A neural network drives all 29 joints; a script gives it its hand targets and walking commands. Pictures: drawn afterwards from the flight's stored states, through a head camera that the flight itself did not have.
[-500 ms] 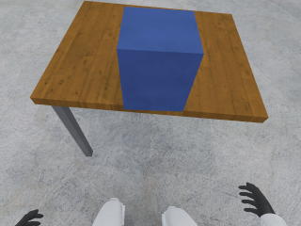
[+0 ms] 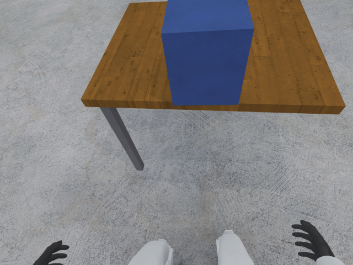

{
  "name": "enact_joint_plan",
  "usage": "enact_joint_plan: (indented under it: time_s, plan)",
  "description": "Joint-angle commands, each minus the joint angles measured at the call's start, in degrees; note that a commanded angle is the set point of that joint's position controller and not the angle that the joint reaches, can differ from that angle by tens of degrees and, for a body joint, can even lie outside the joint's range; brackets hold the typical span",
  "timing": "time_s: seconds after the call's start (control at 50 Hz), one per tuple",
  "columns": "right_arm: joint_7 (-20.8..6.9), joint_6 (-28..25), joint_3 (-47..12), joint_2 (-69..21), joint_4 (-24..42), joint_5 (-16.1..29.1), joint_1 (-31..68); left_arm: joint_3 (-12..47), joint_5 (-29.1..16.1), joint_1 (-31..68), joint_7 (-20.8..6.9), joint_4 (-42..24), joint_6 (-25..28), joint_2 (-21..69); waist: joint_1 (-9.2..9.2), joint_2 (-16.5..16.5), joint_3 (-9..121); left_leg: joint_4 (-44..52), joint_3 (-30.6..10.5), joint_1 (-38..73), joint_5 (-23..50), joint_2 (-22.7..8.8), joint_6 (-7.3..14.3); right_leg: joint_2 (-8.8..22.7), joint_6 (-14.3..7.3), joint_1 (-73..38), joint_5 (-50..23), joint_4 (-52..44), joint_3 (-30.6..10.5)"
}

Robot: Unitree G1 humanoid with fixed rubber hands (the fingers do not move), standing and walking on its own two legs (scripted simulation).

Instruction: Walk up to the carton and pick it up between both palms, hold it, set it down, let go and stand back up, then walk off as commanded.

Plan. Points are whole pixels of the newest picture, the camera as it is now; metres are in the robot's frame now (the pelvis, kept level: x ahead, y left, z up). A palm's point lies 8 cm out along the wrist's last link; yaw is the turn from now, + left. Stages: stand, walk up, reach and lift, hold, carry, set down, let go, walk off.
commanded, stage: walk off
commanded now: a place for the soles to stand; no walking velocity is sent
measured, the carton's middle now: (205, 52) +0.68 -0.06 +0.06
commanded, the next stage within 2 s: none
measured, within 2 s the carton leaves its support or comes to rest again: neither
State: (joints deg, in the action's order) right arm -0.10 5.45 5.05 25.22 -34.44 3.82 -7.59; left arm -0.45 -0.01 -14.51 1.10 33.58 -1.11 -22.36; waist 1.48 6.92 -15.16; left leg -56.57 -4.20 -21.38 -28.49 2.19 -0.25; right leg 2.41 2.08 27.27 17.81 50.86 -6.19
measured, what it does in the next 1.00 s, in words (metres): walks backwards: left foot, then right foot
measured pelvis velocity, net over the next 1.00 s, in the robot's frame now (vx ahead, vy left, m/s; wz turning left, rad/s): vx -0.20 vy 0.04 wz -0.04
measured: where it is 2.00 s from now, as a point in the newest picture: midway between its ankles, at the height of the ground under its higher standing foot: outside the picture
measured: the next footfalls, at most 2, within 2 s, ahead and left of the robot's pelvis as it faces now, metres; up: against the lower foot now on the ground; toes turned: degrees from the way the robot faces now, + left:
left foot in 0.02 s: +0.07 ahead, +0.14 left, +0.00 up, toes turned -4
right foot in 0.46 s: -0.03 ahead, -0.16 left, +0.00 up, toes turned +2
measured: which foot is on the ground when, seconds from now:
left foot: up 0.00-0.00, down 0.02-0.48, up 0.50-0.88, down 0.90-1.00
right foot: down 0.00-0.02, up 0.04-0.44, down 0.46-0.92, up 0.94-1.00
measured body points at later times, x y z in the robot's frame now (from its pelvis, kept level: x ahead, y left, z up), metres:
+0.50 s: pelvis -0.10 -0.03 -0.01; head -0.03 -0.03 +0.43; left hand +0.04 +0.28 -0.10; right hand +0.03 -0.36 -0.09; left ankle +0.02 +0.13 -0.68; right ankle -0.07 -0.16 -0.69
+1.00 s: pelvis -0.20 +0.04 +0.00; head -0.15 +0.01 +0.44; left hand -0.08 +0.35 -0.08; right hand -0.05 -0.27 -0.11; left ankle -0.14 +0.16 -0.69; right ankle -0.10 -0.13 -0.66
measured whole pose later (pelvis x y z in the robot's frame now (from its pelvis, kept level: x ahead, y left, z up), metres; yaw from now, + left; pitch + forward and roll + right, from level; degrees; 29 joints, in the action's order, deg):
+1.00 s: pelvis -0.20 +0.04 +0.00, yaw -2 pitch -9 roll -1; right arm -0.3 3.6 1.5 24.4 -36.9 3.8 -8.8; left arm -0.5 0.0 -13.9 1.6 35.3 -3.0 -24.1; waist 1.5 4.7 -16.4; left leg -55.4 -5.4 -20.5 -26.2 1.2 -0.9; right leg -6.6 -0.2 27.9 28.1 62.2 -12.2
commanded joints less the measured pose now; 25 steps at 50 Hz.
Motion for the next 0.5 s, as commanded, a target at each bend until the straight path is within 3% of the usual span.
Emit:
enact_joint_plan:
  time_s: [0.0, 0.02, 0.04, 0.06, 0.08, 0.1, 0.12, 0.2, 0.24, 0.28, 0.32, 0.36, 0.4, 0.42, 0.44, 0.46, 0.48]
  plan:
    - [-0.64, -3.47, 3.39, 14.45, -3.43, -6.54, -12.81, -6.26, 0.57, 1.59, 1.70, -1.49, -0.69, -11.00, -3.97, -0.17, 14.47, 30.39, -20.42, 11.98, -1.25, -10.46, 6.79, -9.13, -6.12, 16.08, 16.23, 6.61, -4.20]
    - [-0.31, -3.67, 4.40, 19.38, -1.14, -6.12, -7.51, -7.23, 0.86, 4.40, 2.29, -2.18, -0.63, -13.30, -4.02, 1.07, 11.51, 38.61, -36.59, -1.44, -0.48, -22.72, 11.79, -12.60, -4.05, 12.93, 21.34, 19.54, -4.55]
    - [0.50, -4.13, 4.56, 20.29, 0.51, -5.97, -1.54, -7.79, 1.18, 6.16, 2.62, -2.57, -0.48, -15.80, -3.40, -2.33, 8.12, 43.40, -39.31, -8.55, -7.49, -23.52, 11.39, -12.33, -4.43, 7.94, 17.74, 24.09, -9.16]
    - [0.84, -4.57, 3.55, 18.02, 0.88, -6.43, 3.66, -7.73, 0.36, 2.83, 2.36, -1.26, -0.42, -17.07, -0.42, -3.09, 5.61, 40.80, -32.41, -8.30, -8.10, -21.50, 10.17, -10.91, -4.27, 8.78, 12.91, 24.52, -8.84]
    - [1.14, -4.66, 2.67, 15.89, 0.56, -6.41, 5.16, -7.67, 0.23, -0.15, 2.01, 0.05, -0.53, -16.82, 0.50, -1.41, 4.96, 37.62, -26.59, -7.09, -6.65, -19.49, 9.38, -10.27, -3.74, 8.74, 10.78, 25.01, -7.04]
    - [1.14, -4.81, 2.29, 13.99, 0.79, -6.17, 5.01, -7.57, 0.37, -3.06, 1.46, 1.41, -0.64, -16.45, 0.22, 0.35, 7.36, 35.12, -22.31, -3.39, -3.78, -17.85, 9.11, -10.06, -3.49, 7.94, 9.49, 24.93, -5.70]
    - [1.22, -4.75, 2.21, 13.01, 0.84, -5.86, 3.95, -7.57, 0.60, -4.83, 0.96, 2.23, -0.72, -15.92, -0.48, 2.55, 9.56, 33.70, -20.59, -0.97, -0.99, -17.45, 9.87, -10.55, -3.09, 6.90, 9.61, 25.23, -4.52]
    - [1.89, -4.94, 2.75, 13.76, 1.24, -5.41, -0.76, -7.09, 1.20, -4.63, 0.49, 1.21, -0.67, -16.40, -3.10, 4.65, 13.99, 28.79, -20.54, 7.44, 14.57, -19.32, 13.02, -10.42, -2.59, 8.10, 12.73, 25.70, -3.67]
    - [1.92, -4.85, 2.85, 13.30, 1.59, -5.30, -0.62, -6.84, 1.19, -5.37, 0.43, 1.52, -0.52, -16.21, -2.81, 6.22, 15.53, 26.91, -18.35, 8.67, 20.08, -19.57, 13.43, -9.65, -2.84, 6.85, 14.55, 24.02, -2.61]
    - [1.83, -4.54, 3.08, 13.45, 1.74, -5.72, -1.05, -6.49, 1.14, -4.87, 0.11, 0.85, -0.35, -15.63, -3.36, 10.03, 16.59, 25.19, -16.37, 7.15, 24.63, -18.82, 13.72, -8.34, -2.80, 3.72, 16.15, 18.80, -0.49]
    - [1.66, -4.14, 3.12, 13.71, 1.96, -5.71, -0.85, -6.49, 1.12, -5.22, -0.07, 1.01, -0.19, -15.84, -3.31, 11.02, 16.84, 24.54, -14.94, 5.25, 27.00, -18.28, 13.76, -7.32, -2.94, 0.55, 15.29, 14.49, 1.69]
    - [1.46, -3.86, 3.33, 14.24, 1.83, -5.62, 0.94, -6.48, 1.24, -6.24, -0.14, 1.54, 0.23, -15.58, -1.97, 11.43, 18.15, 22.23, -13.12, 3.98, 29.29, -17.44, 13.00, -5.62, -3.44, -3.05, 12.52, 7.89, 3.37]
    - [1.17, -3.15, 3.39, 14.89, 1.72, -5.27, 2.77, -6.58, 1.41, -10.10, -0.43, 3.66, 0.91, -14.58, 1.02, 11.35, 20.75, 17.43, -8.79, 0.79, 24.88, -13.38, 9.63, -5.27, -3.84, -12.40, 3.27, -7.01, 6.04]
    - [1.26, -2.86, 3.24, 14.19, 2.24, -5.08, 4.02, -6.71, 1.54, -13.02, -0.53, 4.62, 0.96, -14.57, 2.63, 7.92, 21.69, 13.53, -7.37, -4.93, 18.33, -10.86, 8.14, -5.18, -4.48, -18.53, 0.81, -10.30, 4.19]
    - [1.62, -2.46, 2.67, 11.61, 2.57, -5.00, 3.73, -7.32, 1.89, -15.95, -0.54, 5.19, 1.31, -15.88, 4.13, -1.55, 20.26, 4.29, -4.14, -11.48, 8.19, -5.74, 6.19, -1.89, -5.78, -19.48, 4.26, -16.83, -5.86]
    - [1.86, -2.22, 2.37, 9.26, 3.52, -4.41, 4.23, -8.25, 2.58, -11.92, -0.30, 2.68, 1.71, -22.50, 3.40, -20.63, 17.60, -10.58, -2.62, -15.99, -8.98, 5.05, 2.60, 13.60, -10.74, -11.08, -4.31, -27.59, -32.50]
    - [2.36, -2.33, 3.10, 11.63, 2.49, -4.46, 4.19, -7.83, 2.37, -4.90, -0.06, -0.11, 1.43, -24.18, 2.50, -14.81, 15.57, -17.15, -8.79, -12.37, -9.71, 5.98, 1.99, 17.55, -14.28, -2.06, -0.94, -31.00, -39.87]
